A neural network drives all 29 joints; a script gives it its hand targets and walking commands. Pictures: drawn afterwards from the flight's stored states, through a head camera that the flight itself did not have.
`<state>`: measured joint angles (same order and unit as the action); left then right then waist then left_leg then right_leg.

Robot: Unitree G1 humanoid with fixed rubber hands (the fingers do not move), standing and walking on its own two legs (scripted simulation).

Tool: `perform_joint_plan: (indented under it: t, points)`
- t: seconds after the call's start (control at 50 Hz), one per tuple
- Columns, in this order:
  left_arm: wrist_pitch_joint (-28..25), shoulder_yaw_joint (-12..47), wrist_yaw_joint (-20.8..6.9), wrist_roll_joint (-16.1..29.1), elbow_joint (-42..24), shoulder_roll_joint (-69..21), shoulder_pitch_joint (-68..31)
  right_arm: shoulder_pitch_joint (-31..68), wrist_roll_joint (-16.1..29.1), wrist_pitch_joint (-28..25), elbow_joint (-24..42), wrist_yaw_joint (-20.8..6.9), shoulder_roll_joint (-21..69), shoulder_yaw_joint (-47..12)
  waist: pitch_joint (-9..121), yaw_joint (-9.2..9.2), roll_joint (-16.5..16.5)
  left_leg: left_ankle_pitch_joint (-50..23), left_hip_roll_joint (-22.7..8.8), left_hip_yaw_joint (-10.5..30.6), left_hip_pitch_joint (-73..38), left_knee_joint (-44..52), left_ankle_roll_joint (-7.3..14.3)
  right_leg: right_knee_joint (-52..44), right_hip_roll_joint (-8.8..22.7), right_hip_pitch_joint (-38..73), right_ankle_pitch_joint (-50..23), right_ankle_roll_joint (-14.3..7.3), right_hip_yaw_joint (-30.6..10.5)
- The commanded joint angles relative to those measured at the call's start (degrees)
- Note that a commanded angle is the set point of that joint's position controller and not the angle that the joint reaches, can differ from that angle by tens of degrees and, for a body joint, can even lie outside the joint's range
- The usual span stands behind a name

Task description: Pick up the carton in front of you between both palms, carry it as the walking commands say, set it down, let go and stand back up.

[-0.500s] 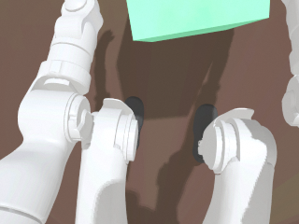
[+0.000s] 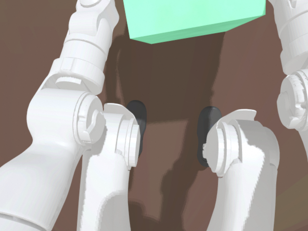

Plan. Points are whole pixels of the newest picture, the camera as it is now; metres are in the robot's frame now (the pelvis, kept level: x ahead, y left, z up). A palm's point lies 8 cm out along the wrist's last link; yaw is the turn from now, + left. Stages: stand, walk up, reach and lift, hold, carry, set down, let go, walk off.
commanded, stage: reach and lift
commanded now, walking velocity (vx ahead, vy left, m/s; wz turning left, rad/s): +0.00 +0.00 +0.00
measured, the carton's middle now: out of the picture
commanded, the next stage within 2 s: none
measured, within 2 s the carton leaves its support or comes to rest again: leaves its support in 0.20 s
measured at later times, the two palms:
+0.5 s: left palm out of the picture +0.53 +0.11 -0.07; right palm out of the picture +0.54 -0.19 -0.07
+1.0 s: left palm out of the picture +0.50 +0.11 +0.09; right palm out of the picture +0.49 -0.19 +0.08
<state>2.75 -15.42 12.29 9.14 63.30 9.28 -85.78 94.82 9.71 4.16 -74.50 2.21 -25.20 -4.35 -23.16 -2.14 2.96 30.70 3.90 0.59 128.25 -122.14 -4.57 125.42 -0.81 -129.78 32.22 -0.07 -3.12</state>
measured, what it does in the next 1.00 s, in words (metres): rises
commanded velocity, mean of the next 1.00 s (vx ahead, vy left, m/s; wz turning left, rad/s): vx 0.00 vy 0.00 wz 0.00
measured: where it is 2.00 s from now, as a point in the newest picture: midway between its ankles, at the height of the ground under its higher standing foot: (169, 142)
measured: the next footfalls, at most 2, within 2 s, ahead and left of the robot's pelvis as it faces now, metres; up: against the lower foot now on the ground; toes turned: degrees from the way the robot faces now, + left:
none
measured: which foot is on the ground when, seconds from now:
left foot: down 0.00-1.00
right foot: down 0.00-1.00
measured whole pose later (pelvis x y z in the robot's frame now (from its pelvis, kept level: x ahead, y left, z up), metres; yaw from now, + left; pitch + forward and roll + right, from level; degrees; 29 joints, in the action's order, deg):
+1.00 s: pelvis +0.02 +0.01 +0.14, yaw -5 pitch +42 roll +1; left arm 20.3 -30.3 6.3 -10.2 32.6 -5.6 -53.6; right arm 58.6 -11.7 22.5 -41.7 0.6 -3.9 20.2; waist 10.3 -1.3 1.6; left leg 28.8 6.7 5.1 109.5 -96.0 -4.4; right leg 96.6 -5.9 -110.6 28.0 2.9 -5.5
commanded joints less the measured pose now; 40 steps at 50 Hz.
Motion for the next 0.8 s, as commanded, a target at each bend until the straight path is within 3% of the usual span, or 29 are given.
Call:
perform_joint_plan:
  t: [0.0, 0.06, 0.14, 0.22, 0.3, 0.36, 0.42, 0.5, 0.54, 0.66, 0.78]
  points:
    - [1.79, 6.71, -10.36, -3.11, -7.60, -34.38, -25.15, 24.70, -1.58, 0.94, 8.42, -9.39, 37.07, -4.15, 63.88, -0.35, -7.83, -14.26, 3.74, -5.88, -29.91, 4.79, 1.27, -10.16, -2.81, 31.71, -13.76, -0.01, 2.27]
    - [4.84, 6.65, -15.40, -5.44, -10.34, -45.43, -27.60, 21.29, -4.39, 3.17, 10.70, -14.22, 49.52, -1.25, 61.21, 0.88, -6.77, -13.23, 4.71, -6.70, -26.58, 4.07, 1.82, -9.66, -3.95, 28.96, -13.95, -0.62, 3.50]
    - [6.40, 7.88, -17.96, -4.47, -13.39, -52.66, -26.44, 18.76, -4.73, 4.36, 16.24, -16.13, 56.19, -0.51, 64.73, 1.78, -5.87, -17.83, 5.15, -6.96, -26.21, 3.31, 2.21, -8.74, -4.36, 29.43, -19.17, -1.30, 4.17]
    - [7.27, 12.12, -18.01, -1.19, -16.97, -57.99, -25.48, 20.44, -1.98, 4.74, 25.37, -15.66, 61.34, -4.82, 78.13, 1.67, -7.09, -24.14, 5.45, -7.31, -29.11, 2.90, 2.28, -8.18, -4.59, 38.02, -27.64, -1.22, 4.37]
    - [8.95, 18.56, -17.13, 1.70, -24.78, -62.30, -27.05, 22.76, 0.70, 6.19, 37.21, -13.59, 66.21, -9.68, 99.89, 2.34, -9.92, -28.40, 5.93, -7.95, -31.84, 4.09, 1.65, -8.72, -5.43, 54.18, -37.64, -0.08, 4.85]
    - [10.53, 22.57, -16.76, 0.98, -30.77, -63.38, -27.92, 20.41, -0.07, 8.54, 41.23, -12.11, 70.63, -11.03, 108.54, 2.43, -10.49, -26.38, 6.43, -8.49, -32.62, 6.62, 1.21, -11.01, -6.44, 59.18, -37.13, 1.08, 5.79]
    - [12.10, 22.65, -16.69, -1.58, -33.02, -62.92, -26.55, 14.43, -2.54, 11.22, 38.25, -11.93, 74.55, -9.72, 103.69, 1.18, -10.28, -20.14, 6.85, -8.57, -32.85, 10.45, 1.48, -15.32, -7.37, 53.26, -27.78, 1.72, 6.52]
    - [15.00, 14.82, -17.71, -8.52, -25.11, -62.98, -20.87, 8.66, -8.65, 13.94, 27.08, -13.50, 77.05, -2.04, 84.05, -1.56, -9.98, -7.81, 6.66, -8.31, -28.61, 16.78, 2.37, -22.23, -7.73, 39.36, -10.17, 1.41, 6.96]
    - [15.97, 11.02, -18.42, -11.73, -22.29, -63.26, -19.32, 7.93, -11.56, 14.49, 23.95, -14.23, 76.50, 2.11, 79.37, -1.78, -9.41, -4.83, 6.50, -8.00, -28.54, 19.57, 2.63, -24.96, -7.85, 36.69, -6.09, 1.02, 6.93]
    - [16.57, 8.50, -20.17, -14.77, -20.41, -66.17, -19.03, 7.92, -16.20, 14.12, 22.17, -15.04, 75.54, 8.78, 81.61, 0.96, -6.24, -5.17, 6.60, -7.15, -33.30, 25.56, 2.50, -30.44, -8.18, 39.03, -6.30, 0.08, 7.51]
    - [17.33, 12.46, -21.12, -13.56, -22.06, -69.83, -16.31, 5.96, -15.54, 14.67, 26.48, -15.56, 78.60, 6.30, 89.61, 1.82, -3.98, -8.12, 6.74, -6.86, -40.31, 30.18, 2.08, -34.43, -8.28, 46.23, -9.80, 0.29, 7.79]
